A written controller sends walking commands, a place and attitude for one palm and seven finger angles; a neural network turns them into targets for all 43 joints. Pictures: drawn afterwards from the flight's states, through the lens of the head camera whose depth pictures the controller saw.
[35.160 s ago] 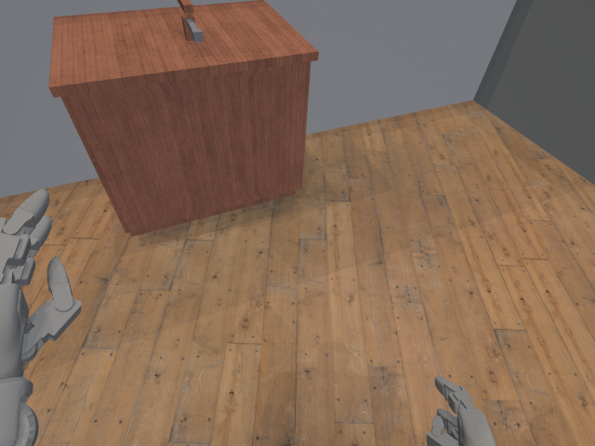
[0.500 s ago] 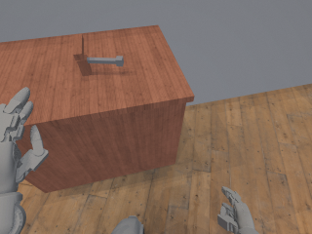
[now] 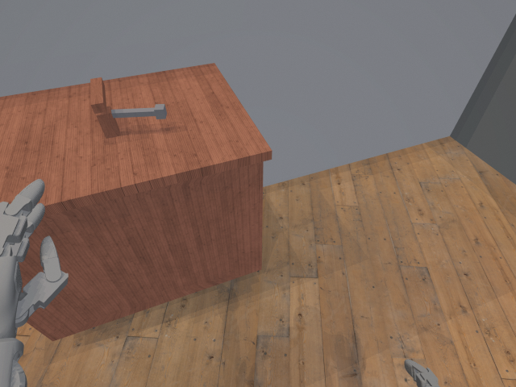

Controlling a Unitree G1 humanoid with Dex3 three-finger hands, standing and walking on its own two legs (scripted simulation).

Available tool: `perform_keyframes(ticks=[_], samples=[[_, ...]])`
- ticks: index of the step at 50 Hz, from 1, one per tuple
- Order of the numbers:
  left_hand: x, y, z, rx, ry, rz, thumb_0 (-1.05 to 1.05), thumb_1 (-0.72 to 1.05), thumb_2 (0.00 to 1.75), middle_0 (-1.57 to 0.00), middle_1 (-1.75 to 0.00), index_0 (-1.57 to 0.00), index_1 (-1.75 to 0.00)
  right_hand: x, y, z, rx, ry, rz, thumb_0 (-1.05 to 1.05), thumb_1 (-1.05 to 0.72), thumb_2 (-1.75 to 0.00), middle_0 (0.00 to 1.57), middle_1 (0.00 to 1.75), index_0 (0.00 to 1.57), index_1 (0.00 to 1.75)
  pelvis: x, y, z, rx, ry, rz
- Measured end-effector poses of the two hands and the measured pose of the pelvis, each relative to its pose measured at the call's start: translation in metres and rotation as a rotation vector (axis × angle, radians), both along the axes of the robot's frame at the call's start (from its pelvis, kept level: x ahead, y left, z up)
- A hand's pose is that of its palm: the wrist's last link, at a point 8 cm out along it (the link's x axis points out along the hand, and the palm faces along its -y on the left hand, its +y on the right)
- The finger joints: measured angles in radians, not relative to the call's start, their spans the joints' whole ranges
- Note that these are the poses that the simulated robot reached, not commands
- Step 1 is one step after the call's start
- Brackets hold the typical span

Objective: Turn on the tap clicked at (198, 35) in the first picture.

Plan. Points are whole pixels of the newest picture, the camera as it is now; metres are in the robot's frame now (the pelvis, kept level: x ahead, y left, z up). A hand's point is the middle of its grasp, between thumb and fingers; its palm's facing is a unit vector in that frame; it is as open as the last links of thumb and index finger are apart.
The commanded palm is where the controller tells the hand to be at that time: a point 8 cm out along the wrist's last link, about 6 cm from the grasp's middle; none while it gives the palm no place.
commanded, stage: stop stepping back and stand still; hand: left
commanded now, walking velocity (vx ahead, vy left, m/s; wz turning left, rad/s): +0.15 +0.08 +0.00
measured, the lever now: (160, 111) +0.75 +0.29 +0.03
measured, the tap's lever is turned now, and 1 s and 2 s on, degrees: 74 74 74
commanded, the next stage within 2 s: stand and check the lever's angle in 0.38 s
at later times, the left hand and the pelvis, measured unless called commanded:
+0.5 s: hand (33, 294) +0.19 +0.26 +0.15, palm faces +0.44 -0.82 -0.37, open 7.4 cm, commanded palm +0.14 +0.30 +0.17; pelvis -0.01 +0.01 +0.00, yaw +2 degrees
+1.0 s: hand (28, 266) +0.22 +0.28 +0.15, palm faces +0.42 -0.82 -0.38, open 7.4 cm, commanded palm +0.16 +0.32 +0.17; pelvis +0.01 +0.03 +0.00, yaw +2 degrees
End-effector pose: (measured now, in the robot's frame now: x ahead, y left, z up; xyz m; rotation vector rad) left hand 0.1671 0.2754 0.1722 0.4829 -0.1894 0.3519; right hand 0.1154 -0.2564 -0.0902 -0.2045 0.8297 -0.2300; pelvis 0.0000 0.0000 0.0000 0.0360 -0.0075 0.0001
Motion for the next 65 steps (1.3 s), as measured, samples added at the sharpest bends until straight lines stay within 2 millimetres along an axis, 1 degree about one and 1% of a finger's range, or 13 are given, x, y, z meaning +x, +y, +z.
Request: perform_keyframes(ticks=[2, 4, 7, 10, 13, 16, 21, 29, 34, 39, 46, 51, 65], samples=[[-0.003, 0.002, 0.000, -0.022, -0.026, 0.020, 0.01, 0.89, 0.89, -0.21, -0.30, -0.21, -0.30, -0.010, -0.002, -0.001, -0.009, 0.010, -0.002, 0.01, -0.90, -0.90, 0.20, 0.30, 0.20, 0.30, -0.003, 0.000, 0.000, 0.004, -0.002, 0.013], [-0.005, 0.004, -0.001, -0.036, -0.050, 0.024, 0.01, 0.89, 0.89, -0.21, -0.30, -0.21, -0.30, -0.015, -0.002, -0.003, -0.021, 0.001, 0.000, 0.01, -0.90, -0.90, 0.20, 0.30, 0.20, 0.30, -0.007, 0.003, -0.003, -0.010, -0.002, 0.025], [-0.010, 0.007, -0.001, -0.029, -0.062, 0.014, 0.01, 0.89, 0.89, -0.21, -0.30, -0.21, -0.30, -0.019, 0.001, -0.005, -0.021, -0.017, 0.000, 0.01, -0.90, -0.90, 0.20, 0.30, 0.20, 0.30, -0.015, 0.006, -0.007, -0.017, -0.018, 0.033], [-0.017, 0.010, 0.001, 0.008, -0.044, 0.025, 0.01, 0.89, 0.89, -0.21, -0.30, -0.21, -0.30, -0.017, 0.009, -0.005, 0.004, -0.042, 0.000, 0.01, -0.90, -0.90, 0.20, 0.30, 0.20, 0.30, -0.016, 0.005, -0.006, -0.017, -0.026, 0.031], [-0.024, 0.013, 0.004, 0.039, -0.048, 0.048, 0.01, 0.89, 0.89, -0.21, -0.30, -0.21, -0.30, -0.009, 0.018, -0.010, 0.032, -0.059, 0.036, 0.01, -0.90, -0.90, 0.20, 0.30, 0.20, 0.30, -0.017, 0.003, -0.009, -0.023, -0.036, 0.046], [-0.028, 0.014, 0.001, 0.016, -0.049, 0.068, 0.01, 0.89, 0.89, -0.21, -0.30, -0.21, -0.30, 0.001, 0.026, -0.013, 0.054, -0.053, 0.075, 0.01, -0.90, -0.90, 0.20, 0.30, 0.20, 0.30, -0.016, 0.002, -0.009, -0.035, -0.033, 0.046], [-0.028, 0.015, -0.006, -0.045, -0.049, 0.065, 0.01, 0.89, 0.89, -0.21, -0.30, -0.21, -0.30, 0.020, 0.037, -0.005, 0.044, -0.061, 0.126, 0.01, -0.90, -0.90, 0.20, 0.30, 0.20, 0.30, -0.016, 0.008, -0.007, -0.042, -0.033, 0.053], [-0.014, 0.034, -0.005, -0.033, -0.035, 0.073, 0.01, 0.89, 0.89, -0.21, -0.30, -0.21, -0.30, 0.052, 0.053, 0.017, 0.022, -0.129, 0.149, 0.01, -0.90, -0.90, 0.20, 0.30, 0.20, 0.30, -0.007, 0.018, -0.001, -0.038, -0.019, 0.040], [-0.003, 0.038, -0.005, -0.051, -0.035, 0.065, 0.01, 0.89, 0.89, -0.21, -0.30, -0.21, -0.30, 0.067, 0.059, 0.023, 0.015, -0.144, 0.157, 0.01, -0.90, -0.90, 0.20, 0.30, 0.20, 0.30, 0.001, 0.024, 0.000, -0.044, -0.012, 0.037], [0.005, 0.039, -0.006, -0.055, -0.026, 0.042, 0.01, 0.89, 0.89, -0.21, -0.30, -0.21, -0.30, 0.075, 0.062, 0.025, 0.008, -0.141, 0.150, 0.01, -0.90, -0.90, 0.20, 0.30, 0.20, 0.30, 0.007, 0.029, 0.000, -0.046, -0.007, 0.037], [0.009, 0.044, -0.002, -0.035, -0.026, 0.038, 0.01, 0.89, 0.89, -0.21, -0.30, -0.21, -0.30, 0.076, 0.066, 0.022, 0.013, -0.122, 0.137, 0.01, -0.90, -0.90, 0.20, 0.30, 0.20, 0.30, 0.013, 0.033, 0.000, -0.048, -0.004, 0.037], [0.011, 0.047, -0.004, -0.044, -0.013, 0.052, 0.01, 0.89, 0.89, -0.21, -0.30, -0.21, -0.30, 0.073, 0.067, 0.018, 0.018, -0.100, 0.132, 0.01, -0.90, -0.90, 0.20, 0.30, 0.20, 0.30, 0.015, 0.034, 0.001, -0.051, 0.000, 0.035], [0.008, 0.047, -0.005, -0.046, -0.004, 0.047, 0.01, 0.89, 0.89, -0.21, -0.30, -0.21, -0.30, 0.065, 0.064, 0.017, 0.013, -0.092, 0.117, 0.01, -0.90, -0.90, 0.20, 0.30, 0.20, 0.30, 0.011, 0.035, 0.002, -0.052, -0.001, 0.033]])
